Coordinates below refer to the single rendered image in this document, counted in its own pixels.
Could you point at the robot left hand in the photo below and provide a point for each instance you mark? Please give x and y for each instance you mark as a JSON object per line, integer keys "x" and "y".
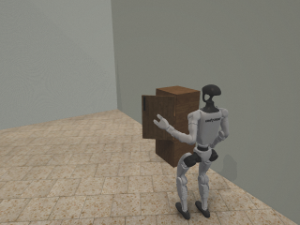
{"x": 163, "y": 123}

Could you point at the robot left forearm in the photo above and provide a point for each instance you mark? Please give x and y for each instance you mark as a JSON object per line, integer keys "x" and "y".
{"x": 182, "y": 137}

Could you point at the cupboard door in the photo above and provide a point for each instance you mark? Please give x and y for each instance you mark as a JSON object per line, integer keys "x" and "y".
{"x": 154, "y": 105}

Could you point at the robot left upper arm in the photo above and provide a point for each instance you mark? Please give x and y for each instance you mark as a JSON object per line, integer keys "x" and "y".
{"x": 193, "y": 118}

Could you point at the robot right hand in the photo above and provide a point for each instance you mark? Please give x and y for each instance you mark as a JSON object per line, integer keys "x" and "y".
{"x": 211, "y": 145}

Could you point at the robot right forearm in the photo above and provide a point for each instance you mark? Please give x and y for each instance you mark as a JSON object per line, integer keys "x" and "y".
{"x": 218, "y": 139}

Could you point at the robot torso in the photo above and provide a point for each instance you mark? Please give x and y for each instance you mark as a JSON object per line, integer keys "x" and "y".
{"x": 207, "y": 130}

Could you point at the robot right upper arm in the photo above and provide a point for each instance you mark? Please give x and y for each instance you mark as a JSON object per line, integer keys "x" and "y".
{"x": 224, "y": 123}

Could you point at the left robot foot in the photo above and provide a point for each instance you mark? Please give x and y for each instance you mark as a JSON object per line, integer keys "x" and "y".
{"x": 185, "y": 214}

